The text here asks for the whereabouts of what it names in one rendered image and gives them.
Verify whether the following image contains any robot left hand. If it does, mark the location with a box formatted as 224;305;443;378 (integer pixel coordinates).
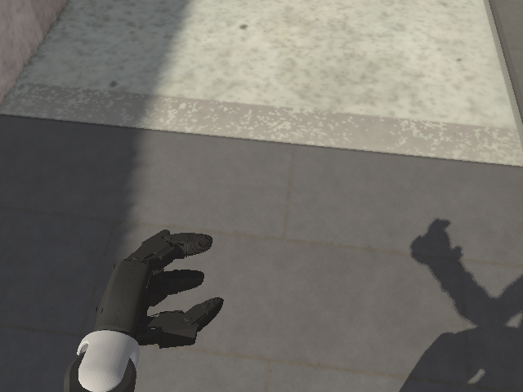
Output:
94;229;224;349

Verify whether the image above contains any robot left forearm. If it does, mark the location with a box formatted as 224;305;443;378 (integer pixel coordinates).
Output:
64;330;140;392

